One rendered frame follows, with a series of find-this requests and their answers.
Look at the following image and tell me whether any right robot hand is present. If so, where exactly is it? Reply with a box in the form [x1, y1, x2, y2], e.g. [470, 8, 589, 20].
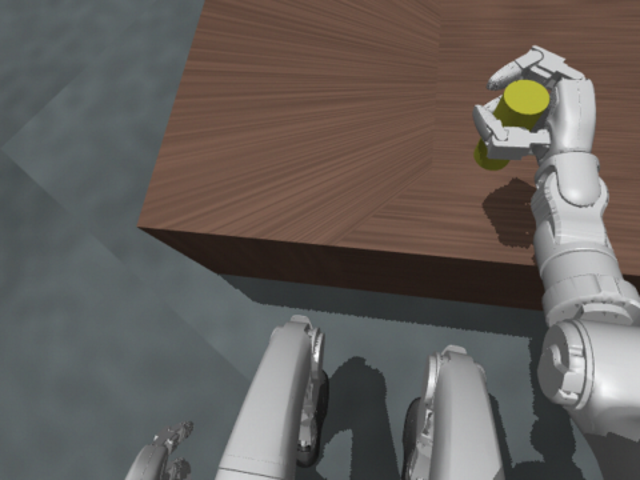
[472, 46, 596, 167]

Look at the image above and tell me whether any right robot foot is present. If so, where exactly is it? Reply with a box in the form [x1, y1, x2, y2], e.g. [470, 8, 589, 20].
[401, 397, 421, 480]

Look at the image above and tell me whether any left robot foot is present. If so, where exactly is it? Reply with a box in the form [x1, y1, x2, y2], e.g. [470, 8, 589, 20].
[296, 370, 329, 468]

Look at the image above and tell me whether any can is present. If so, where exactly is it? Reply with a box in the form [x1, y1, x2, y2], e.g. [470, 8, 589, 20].
[474, 80, 550, 171]

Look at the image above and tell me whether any right robot arm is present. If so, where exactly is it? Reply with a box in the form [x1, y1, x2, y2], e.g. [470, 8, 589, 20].
[531, 151, 640, 480]

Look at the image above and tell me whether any left robot hand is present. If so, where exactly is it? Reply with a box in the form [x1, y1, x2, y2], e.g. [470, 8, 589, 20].
[125, 421, 193, 480]

